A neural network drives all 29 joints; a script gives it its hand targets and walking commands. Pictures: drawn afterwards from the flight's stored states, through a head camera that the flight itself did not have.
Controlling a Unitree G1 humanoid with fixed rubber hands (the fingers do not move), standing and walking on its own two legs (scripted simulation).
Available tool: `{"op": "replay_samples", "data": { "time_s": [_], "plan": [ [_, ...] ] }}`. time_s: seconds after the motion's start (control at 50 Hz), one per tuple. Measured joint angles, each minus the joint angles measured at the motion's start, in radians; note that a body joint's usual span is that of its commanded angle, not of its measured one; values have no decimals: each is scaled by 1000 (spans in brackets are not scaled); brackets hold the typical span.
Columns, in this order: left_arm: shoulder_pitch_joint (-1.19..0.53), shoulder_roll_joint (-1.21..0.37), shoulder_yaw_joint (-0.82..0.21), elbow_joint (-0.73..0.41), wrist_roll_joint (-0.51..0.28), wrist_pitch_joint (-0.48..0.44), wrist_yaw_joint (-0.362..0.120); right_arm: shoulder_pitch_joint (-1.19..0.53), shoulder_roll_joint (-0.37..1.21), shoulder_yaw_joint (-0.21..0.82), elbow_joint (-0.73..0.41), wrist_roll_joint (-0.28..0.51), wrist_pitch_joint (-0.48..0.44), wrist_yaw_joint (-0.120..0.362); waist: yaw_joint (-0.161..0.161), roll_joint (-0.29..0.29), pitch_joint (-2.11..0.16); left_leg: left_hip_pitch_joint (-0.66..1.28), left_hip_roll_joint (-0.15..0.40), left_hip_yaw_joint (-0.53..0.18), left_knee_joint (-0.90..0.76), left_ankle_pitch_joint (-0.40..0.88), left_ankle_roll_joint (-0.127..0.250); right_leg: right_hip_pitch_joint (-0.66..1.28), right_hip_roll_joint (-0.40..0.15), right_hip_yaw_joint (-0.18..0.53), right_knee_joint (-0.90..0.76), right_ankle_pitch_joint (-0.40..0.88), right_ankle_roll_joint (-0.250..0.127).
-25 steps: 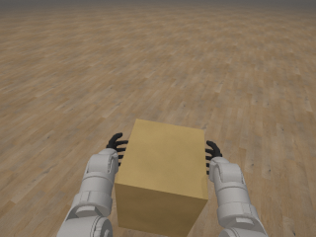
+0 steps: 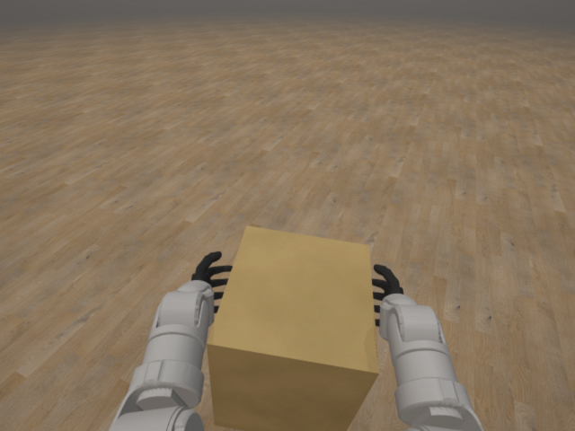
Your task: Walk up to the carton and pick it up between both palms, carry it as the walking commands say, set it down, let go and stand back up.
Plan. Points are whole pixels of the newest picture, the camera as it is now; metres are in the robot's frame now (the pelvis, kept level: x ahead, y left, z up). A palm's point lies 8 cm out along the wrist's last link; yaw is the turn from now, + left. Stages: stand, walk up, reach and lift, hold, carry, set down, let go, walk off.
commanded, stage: hold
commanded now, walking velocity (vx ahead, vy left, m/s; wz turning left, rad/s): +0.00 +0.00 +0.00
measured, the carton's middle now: (291, 335) +0.28 +0.01 -0.01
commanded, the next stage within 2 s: carry in 0.56 s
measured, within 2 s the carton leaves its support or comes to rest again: neither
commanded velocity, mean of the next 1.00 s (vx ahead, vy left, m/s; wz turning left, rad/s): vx -0.12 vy -0.10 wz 0.00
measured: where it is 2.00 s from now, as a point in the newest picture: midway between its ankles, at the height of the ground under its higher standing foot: outside the picture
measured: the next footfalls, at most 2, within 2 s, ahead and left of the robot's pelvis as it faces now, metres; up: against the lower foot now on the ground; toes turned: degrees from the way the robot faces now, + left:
right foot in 1.32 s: -0.17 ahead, -0.16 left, +0.00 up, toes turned -5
left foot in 1.54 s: -0.14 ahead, +0.06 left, +0.00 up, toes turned +2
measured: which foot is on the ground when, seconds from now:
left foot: down 0.00-1.00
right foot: down 0.00-1.00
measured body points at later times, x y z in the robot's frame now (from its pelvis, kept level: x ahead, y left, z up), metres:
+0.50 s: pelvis +0.00 +0.00 +0.00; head -0.09 -0.01 +0.44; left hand +0.31 +0.15 +0.05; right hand +0.30 -0.15 +0.04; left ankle +0.04 +0.13 -0.73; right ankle +0.04 -0.13 -0.73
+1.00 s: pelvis -0.07 +0.01 -0.02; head -0.09 +0.04 +0.43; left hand +0.24 +0.14 +0.07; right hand +0.22 -0.15 +0.07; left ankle +0.00 +0.11 -0.72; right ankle +0.03 -0.13 -0.73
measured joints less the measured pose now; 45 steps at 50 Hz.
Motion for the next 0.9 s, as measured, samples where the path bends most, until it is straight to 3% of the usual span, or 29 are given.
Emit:
{"op": "replay_samples", "data": {
  "time_s": [0.6,0.74,0.82,0.9],
  "plan": [
    [7,-6,-4,-19,1,14,1,11,0,3,-22,0,15,4,-6,0,-36,-66,3,-3,21,5,0,-50,0,-11,-3,10,1],
    [11,-9,-24,-225,-30,91,5,8,7,37,-196,0,69,12,-9,-19,-64,-241,14,11,83,17,6,-216,0,-29,40,36,11],
    [23,-9,-31,-414,-73,178,17,14,39,39,-359,6,126,8,-9,-19,-66,-344,47,32,133,20,9,-311,0,-66,99,-72,7],
    [59,-40,-56,-569,-112,247,44,64,52,39,-558,33,218,-7,-9,-19,-51,-406,75,29,184,20,-2,-340,5,-99,61,101,-4]
  ]
}}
